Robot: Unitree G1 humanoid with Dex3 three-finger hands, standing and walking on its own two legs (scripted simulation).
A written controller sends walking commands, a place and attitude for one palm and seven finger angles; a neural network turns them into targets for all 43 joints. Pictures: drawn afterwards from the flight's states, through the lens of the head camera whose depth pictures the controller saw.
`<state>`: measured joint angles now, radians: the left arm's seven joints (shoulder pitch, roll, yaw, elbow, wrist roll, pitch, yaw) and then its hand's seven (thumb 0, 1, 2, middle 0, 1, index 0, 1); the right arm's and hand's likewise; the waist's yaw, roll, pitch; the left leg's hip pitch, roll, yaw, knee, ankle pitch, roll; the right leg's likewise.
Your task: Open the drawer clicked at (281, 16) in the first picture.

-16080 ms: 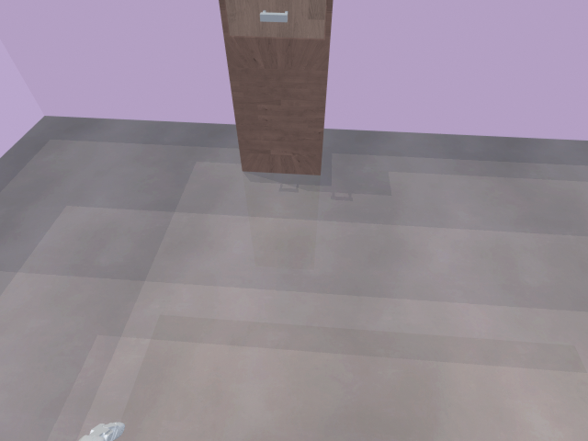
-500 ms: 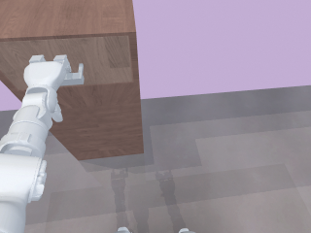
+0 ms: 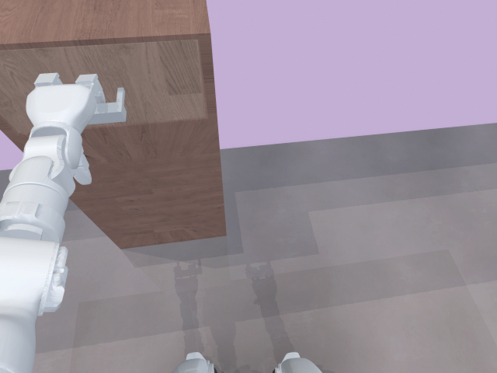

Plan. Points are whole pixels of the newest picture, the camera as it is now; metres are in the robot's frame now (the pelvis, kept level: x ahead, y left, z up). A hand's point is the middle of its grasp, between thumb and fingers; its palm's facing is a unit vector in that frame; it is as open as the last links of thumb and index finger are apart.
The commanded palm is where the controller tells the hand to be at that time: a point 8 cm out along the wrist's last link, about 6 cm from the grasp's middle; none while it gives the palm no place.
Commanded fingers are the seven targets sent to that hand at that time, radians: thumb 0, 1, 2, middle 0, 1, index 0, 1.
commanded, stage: lift the fingers back up to retry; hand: left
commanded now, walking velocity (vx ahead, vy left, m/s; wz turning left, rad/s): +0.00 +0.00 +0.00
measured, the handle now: (95, 104) +0.57 +0.25 +0.06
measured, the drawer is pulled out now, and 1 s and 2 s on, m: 0.00 0.00 0.00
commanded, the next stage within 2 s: re-aim the fingers above the handle in 0.86 s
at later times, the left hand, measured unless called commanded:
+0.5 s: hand (81, 118) +0.51 +0.25 +0.08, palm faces -0.05 -0.03 -1.00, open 13.8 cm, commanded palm +0.50 +0.25 +0.15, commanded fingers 0.00 -0.50 0.30 -0.30 -1.20 -0.30 -1.20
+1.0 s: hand (78, 113) +0.50 +0.24 +0.11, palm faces -0.07 -0.04 -1.00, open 13.8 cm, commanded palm +0.49 +0.25 +0.17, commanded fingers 0.00 -0.50 0.30 -0.30 -1.20 -0.30 -1.20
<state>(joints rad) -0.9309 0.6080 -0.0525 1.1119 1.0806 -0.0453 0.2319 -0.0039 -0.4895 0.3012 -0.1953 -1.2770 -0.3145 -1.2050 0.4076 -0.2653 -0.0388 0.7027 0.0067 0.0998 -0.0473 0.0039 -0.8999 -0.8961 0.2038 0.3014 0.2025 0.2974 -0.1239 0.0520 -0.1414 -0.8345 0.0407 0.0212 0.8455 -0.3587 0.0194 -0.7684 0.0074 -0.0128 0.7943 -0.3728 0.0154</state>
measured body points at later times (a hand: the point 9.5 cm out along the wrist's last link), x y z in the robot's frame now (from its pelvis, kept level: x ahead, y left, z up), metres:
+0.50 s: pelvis +0.02 +0.00 +0.01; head +0.11 +0.00 +0.45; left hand +0.51 +0.25 +0.14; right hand +0.02 -0.27 -0.11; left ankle +0.02 +0.11 -0.70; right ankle +0.00 -0.13 -0.70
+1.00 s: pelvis +0.04 -0.01 +0.02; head +0.11 -0.02 +0.47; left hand +0.50 +0.24 +0.16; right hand +0.09 -0.29 -0.10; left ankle +0.02 +0.11 -0.70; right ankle +0.00 -0.13 -0.70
